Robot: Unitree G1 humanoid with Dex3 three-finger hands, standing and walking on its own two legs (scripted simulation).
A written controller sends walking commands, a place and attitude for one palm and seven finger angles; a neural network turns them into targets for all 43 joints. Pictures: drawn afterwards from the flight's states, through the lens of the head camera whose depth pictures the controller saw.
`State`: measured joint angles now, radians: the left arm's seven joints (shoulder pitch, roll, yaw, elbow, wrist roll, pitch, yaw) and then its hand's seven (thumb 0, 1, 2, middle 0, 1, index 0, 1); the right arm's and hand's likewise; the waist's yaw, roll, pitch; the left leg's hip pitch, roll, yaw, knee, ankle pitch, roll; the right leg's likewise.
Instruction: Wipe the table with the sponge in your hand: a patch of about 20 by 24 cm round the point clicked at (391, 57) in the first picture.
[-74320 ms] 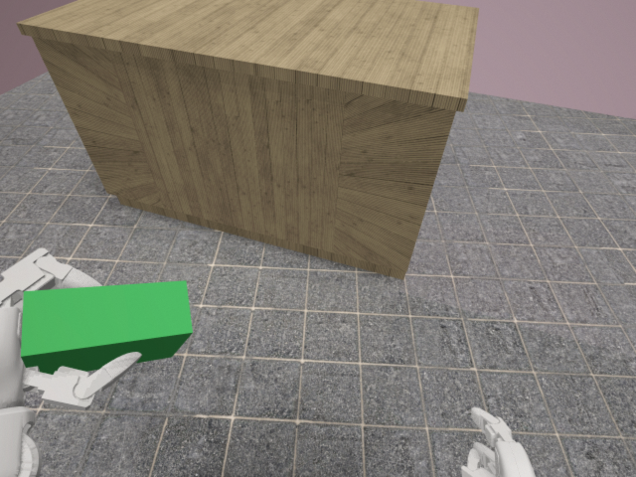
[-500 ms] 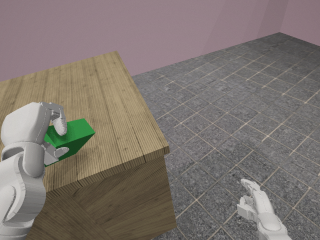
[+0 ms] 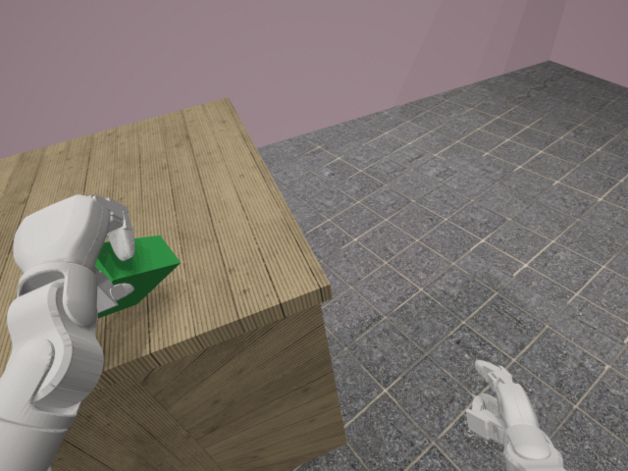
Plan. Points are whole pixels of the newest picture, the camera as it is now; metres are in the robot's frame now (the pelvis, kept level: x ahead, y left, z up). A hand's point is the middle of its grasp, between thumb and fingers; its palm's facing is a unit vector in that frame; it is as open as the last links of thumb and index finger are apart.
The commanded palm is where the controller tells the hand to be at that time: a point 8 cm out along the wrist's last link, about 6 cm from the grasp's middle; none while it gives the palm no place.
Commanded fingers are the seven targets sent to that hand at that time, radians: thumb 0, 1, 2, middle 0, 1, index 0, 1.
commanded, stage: move the sponge above the wiping area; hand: left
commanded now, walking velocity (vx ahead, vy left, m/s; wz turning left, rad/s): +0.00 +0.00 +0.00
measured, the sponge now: (127, 275) +0.29 +0.31 +0.12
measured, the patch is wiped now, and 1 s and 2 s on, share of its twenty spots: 0.75 0.75 0.75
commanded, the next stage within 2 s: lower the sponge onto the table in 1.92 s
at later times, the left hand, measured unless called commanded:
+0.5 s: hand (94, 249) +0.28 +0.31 +0.19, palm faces +0.17 -0.04 -0.98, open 6.8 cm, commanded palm +0.24 +0.32 +0.25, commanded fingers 0.00 0.10 1.30 -1.20 -1.60 -1.20 -1.60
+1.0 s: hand (105, 236) +0.31 +0.33 +0.18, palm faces +0.11 -0.03 -0.99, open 6.8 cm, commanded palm +0.27 +0.33 +0.24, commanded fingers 0.00 0.10 1.30 -1.20 -1.60 -1.20 -1.60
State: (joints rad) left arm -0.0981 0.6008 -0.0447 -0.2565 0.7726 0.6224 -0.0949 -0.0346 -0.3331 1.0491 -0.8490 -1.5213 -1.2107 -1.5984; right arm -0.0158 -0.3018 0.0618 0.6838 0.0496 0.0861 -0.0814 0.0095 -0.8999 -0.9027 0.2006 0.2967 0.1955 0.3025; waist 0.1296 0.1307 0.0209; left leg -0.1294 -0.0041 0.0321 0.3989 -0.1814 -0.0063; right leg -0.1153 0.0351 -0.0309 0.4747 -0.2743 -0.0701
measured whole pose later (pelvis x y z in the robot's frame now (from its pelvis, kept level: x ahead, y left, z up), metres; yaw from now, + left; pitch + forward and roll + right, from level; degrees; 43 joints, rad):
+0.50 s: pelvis +0.00 +0.01 +0.00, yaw +1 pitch -4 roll +1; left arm -0.23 0.59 -0.09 -0.08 0.85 0.59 -0.12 -0.03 -0.33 1.05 -0.85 -1.53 -1.21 -1.60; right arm -0.01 -0.30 0.07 0.70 0.05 0.07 -0.08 0.01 -0.90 -0.90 0.20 0.30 0.20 0.30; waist 0.12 0.12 0.01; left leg -0.15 -0.02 0.02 0.39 -0.16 0.01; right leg -0.13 0.02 -0.04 0.45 -0.26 -0.05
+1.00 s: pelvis +0.01 +0.02 +0.00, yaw +1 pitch -2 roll +1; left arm -0.31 0.57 -0.10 0.05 0.88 0.59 -0.14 -0.02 -0.34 1.06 -0.85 -1.54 -1.21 -1.60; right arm 0.02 -0.29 0.07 0.70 0.05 0.10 -0.06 0.01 -0.90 -0.90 0.20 0.30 0.20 0.30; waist 0.11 0.12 -0.01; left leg -0.16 -0.03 0.02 0.37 -0.18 0.02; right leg -0.13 0.01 -0.04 0.43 -0.26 -0.04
